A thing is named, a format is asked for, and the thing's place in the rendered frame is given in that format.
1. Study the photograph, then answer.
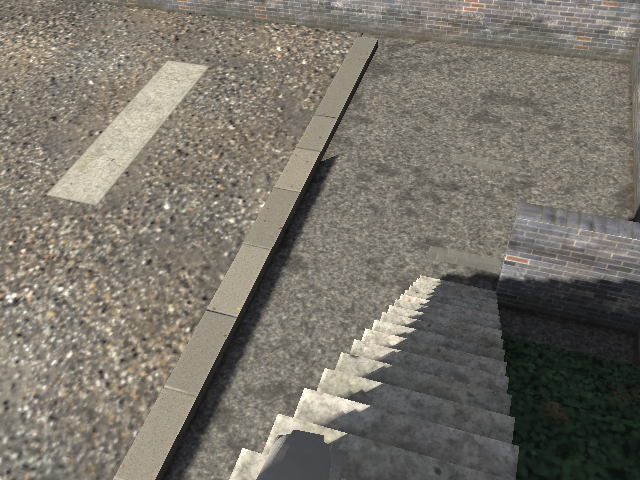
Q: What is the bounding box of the robot left thigh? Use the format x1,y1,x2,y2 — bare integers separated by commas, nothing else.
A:
256,430,345,480

